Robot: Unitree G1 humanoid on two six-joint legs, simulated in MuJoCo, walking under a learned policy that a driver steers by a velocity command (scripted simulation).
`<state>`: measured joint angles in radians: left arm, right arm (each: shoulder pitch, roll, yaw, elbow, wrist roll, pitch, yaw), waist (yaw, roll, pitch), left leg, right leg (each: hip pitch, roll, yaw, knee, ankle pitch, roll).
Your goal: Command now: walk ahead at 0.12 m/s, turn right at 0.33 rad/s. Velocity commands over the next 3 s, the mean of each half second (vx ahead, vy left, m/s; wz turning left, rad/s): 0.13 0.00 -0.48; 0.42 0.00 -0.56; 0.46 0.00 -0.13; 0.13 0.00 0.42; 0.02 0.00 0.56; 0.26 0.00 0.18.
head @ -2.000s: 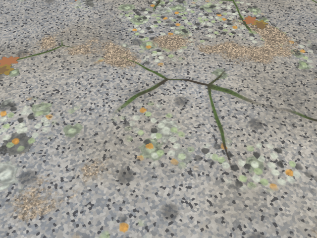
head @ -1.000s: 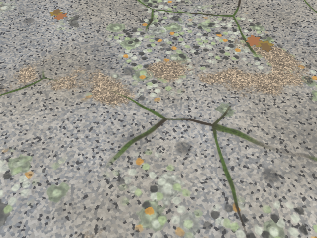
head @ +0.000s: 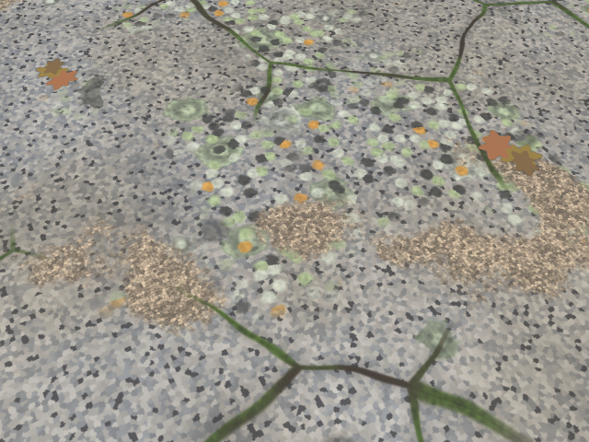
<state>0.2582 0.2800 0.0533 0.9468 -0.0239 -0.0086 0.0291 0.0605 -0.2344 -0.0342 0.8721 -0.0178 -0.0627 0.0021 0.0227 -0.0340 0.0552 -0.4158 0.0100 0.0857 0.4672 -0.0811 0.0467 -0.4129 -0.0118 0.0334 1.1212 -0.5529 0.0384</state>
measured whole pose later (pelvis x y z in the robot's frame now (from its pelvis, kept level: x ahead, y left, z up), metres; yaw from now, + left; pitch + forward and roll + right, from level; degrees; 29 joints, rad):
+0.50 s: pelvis +0.06 -0.05 +0.02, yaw -16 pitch +2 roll +4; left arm 0.34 0.26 0.08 0.83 -0.01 -0.03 0.03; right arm 0.04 -0.32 -0.11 0.91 0.01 -0.04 -0.01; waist 0.03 0.03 0.00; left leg -0.56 0.02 -0.02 0.87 -0.20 0.00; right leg -0.20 0.00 0.06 0.36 -0.20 -0.06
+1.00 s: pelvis +0.28 -0.07 +0.01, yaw -33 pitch +2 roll +2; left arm 0.26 0.31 0.09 0.73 -0.03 -0.04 0.01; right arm 0.25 -0.26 -0.07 0.94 -0.01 -0.11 0.01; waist -0.04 -0.06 0.00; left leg -0.13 -0.02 0.07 0.32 -0.23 0.02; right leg -0.59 -0.06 0.07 1.08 -0.29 -0.03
